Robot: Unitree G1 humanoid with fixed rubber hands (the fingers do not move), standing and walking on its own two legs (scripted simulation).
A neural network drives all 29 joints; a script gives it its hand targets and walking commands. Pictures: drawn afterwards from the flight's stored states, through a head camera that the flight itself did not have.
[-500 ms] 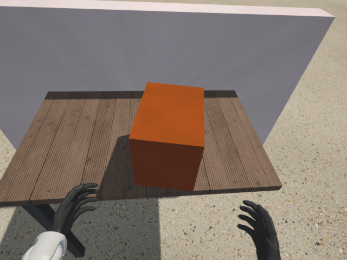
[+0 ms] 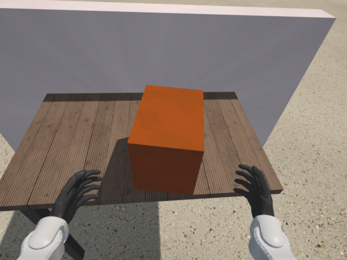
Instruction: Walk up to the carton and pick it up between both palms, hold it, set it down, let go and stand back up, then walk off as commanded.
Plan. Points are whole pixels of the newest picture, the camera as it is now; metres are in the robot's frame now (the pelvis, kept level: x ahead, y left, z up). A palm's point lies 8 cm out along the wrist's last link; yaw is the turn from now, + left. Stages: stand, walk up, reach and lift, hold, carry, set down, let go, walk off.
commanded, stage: reach and lift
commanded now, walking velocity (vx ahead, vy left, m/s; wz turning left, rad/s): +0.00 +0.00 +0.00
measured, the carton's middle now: (169, 139) +0.46 +0.01 +0.02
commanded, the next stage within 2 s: none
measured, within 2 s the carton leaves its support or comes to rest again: neither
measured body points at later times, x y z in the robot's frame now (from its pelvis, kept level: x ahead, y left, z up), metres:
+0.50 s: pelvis +0.00 +0.00 +0.00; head +0.01 +0.02 +0.45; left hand +0.33 +0.21 +0.11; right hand +0.32 -0.17 +0.13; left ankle +0.01 +0.06 -0.74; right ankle +0.00 -0.13 -0.74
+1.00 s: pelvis +0.00 +0.00 +0.00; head +0.00 +0.02 +0.45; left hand +0.40 +0.21 +0.16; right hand +0.39 -0.17 +0.16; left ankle +0.01 +0.06 -0.74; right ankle +0.00 -0.13 -0.74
